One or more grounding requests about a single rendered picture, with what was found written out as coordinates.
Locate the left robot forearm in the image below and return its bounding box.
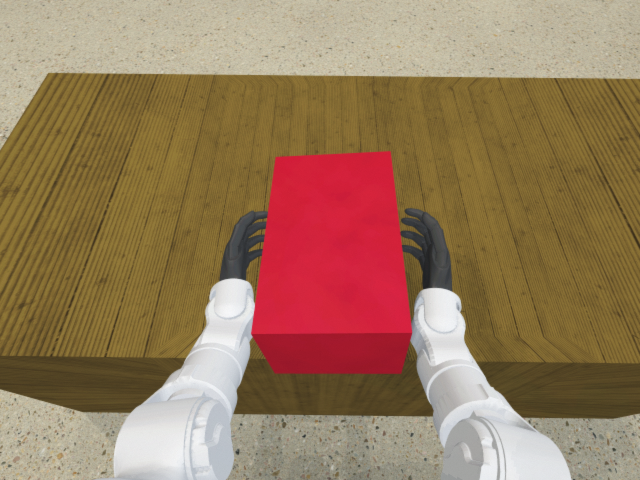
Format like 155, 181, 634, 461
114, 279, 255, 475

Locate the robot left hand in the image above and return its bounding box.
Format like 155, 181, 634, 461
219, 211, 268, 281

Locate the right robot forearm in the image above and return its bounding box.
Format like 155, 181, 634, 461
410, 288, 571, 477

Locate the carton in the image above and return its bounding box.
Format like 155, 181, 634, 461
251, 151, 412, 374

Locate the robot right hand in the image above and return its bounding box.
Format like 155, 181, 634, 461
400, 208, 452, 291

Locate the robot left upper arm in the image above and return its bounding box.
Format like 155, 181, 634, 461
93, 396, 234, 480

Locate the pedestal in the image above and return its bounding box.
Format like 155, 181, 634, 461
0, 73, 640, 419

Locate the robot right upper arm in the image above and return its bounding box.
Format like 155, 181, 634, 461
441, 416, 571, 480

